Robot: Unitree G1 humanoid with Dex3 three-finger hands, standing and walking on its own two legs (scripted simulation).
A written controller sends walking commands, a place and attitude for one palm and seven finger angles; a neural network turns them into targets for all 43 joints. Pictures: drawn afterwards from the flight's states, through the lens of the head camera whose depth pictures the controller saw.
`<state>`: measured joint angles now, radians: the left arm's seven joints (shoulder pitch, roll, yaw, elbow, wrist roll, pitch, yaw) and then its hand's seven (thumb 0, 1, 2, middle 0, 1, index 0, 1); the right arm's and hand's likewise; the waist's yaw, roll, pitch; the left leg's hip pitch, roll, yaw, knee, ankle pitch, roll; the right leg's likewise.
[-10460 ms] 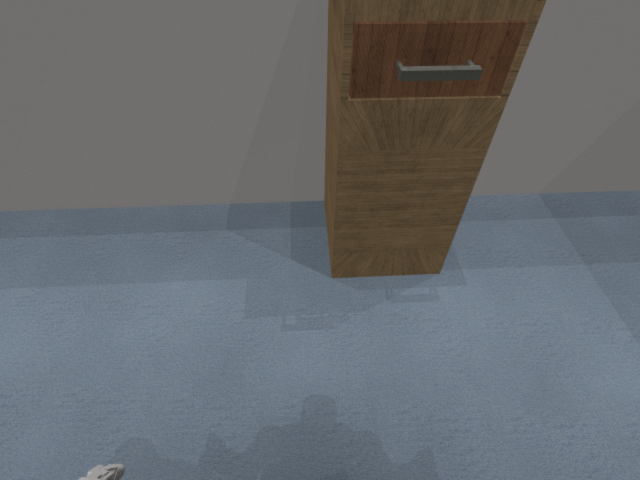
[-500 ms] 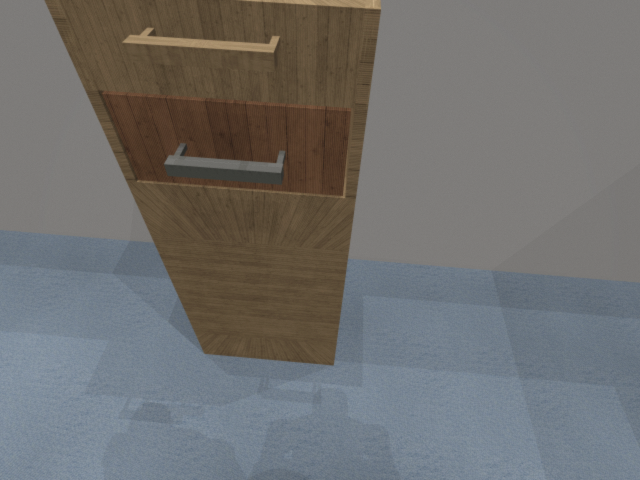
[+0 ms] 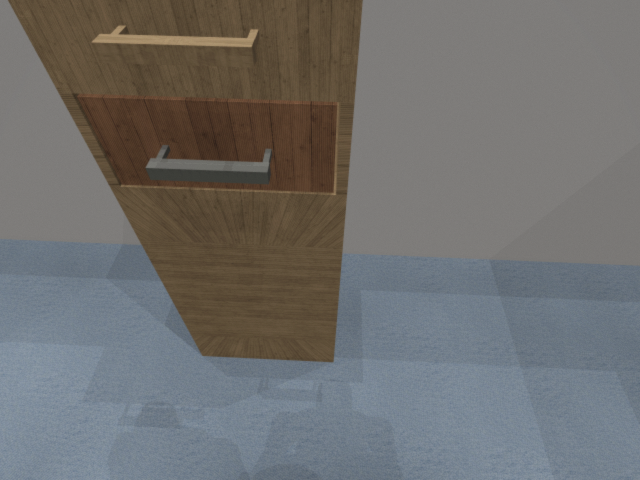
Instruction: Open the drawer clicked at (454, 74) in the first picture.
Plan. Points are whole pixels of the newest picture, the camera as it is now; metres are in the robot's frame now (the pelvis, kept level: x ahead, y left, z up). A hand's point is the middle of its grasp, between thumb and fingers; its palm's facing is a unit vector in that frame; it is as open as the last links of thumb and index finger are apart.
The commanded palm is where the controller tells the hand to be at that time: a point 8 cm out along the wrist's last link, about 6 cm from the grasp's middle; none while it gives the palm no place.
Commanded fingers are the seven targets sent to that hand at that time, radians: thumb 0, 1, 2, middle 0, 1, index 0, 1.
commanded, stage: look again from close up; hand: left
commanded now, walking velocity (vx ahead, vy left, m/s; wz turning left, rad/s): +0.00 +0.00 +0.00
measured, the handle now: (212, 162) +0.55 +0.21 +0.08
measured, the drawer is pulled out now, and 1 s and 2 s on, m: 0.00 0.00 0.00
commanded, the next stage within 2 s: raise the hand with hooked fingers in 0.38 s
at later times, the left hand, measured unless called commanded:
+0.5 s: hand out of the picture +0.02 +0.16 -0.17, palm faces +0.03 -0.97 -0.23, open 7.4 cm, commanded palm +0.10 +0.21 -0.06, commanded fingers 0.00 0.85 0.88 -0.20 -0.33 -0.20 -0.33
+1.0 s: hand (154, 461) +0.15 +0.20 -0.02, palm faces +0.04 -0.08 -1.00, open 9.2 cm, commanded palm +0.15 +0.21 +0.05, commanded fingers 0.00 0.27 0.63 -0.25 -0.70 -0.25 -0.70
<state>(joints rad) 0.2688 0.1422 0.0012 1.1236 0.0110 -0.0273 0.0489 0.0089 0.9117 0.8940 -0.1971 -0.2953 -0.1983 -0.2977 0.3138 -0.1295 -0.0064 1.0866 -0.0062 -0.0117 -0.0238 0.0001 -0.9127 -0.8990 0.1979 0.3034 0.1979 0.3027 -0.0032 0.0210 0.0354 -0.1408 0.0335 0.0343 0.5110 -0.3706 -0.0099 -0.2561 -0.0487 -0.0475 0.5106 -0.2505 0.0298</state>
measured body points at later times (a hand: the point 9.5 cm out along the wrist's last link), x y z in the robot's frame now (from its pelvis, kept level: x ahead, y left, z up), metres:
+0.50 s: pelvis +0.01 -0.02 +0.00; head +0.02 -0.03 +0.45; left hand +0.02 +0.22 -0.15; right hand +0.00 -0.23 -0.17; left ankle -0.06 +0.12 -0.73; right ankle +0.01 -0.14 -0.73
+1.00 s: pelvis -0.04 -0.03 -0.03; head +0.00 -0.05 +0.42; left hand +0.14 +0.20 +0.03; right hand +0.23 -0.25 -0.09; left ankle -0.06 +0.12 -0.73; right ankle +0.01 -0.14 -0.73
